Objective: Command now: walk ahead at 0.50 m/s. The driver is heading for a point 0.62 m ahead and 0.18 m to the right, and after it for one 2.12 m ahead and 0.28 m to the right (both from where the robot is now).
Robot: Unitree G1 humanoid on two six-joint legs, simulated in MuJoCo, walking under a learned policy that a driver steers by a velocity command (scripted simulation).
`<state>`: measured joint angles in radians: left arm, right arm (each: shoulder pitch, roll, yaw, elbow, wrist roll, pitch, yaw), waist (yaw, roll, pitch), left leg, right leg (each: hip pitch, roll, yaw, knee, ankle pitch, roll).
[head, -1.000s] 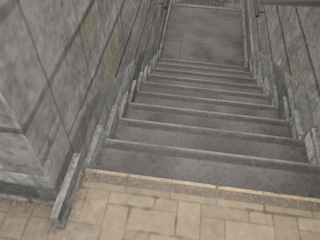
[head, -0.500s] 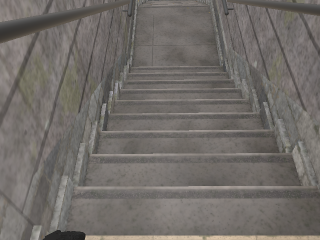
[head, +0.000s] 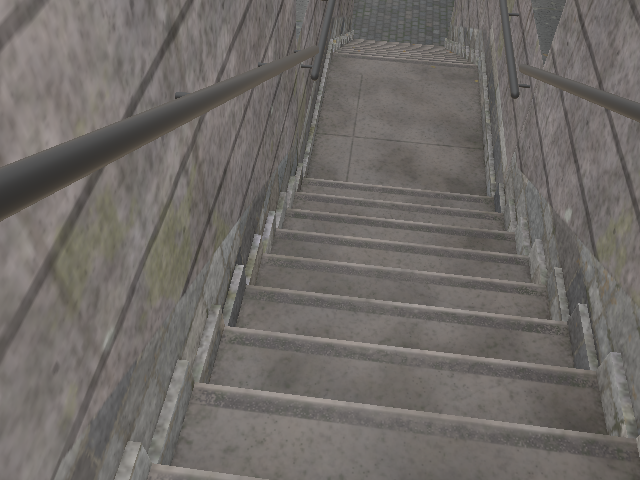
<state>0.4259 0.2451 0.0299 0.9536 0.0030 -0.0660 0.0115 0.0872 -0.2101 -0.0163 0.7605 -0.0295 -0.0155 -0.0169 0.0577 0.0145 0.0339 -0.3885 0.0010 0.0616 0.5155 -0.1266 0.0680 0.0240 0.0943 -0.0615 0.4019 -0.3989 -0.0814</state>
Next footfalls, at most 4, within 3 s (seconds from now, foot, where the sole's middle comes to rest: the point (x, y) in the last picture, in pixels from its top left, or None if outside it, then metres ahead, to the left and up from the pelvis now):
0.62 right None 0.37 -0.21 -0.92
1.20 left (396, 447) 0.70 -0.14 -1.08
1.76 right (472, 467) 0.65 -0.34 -1.08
2.56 left None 0.51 -0.08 -0.93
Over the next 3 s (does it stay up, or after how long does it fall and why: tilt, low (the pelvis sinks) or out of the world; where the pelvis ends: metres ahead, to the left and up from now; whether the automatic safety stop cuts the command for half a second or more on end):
stays up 0.54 -0.16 -0.23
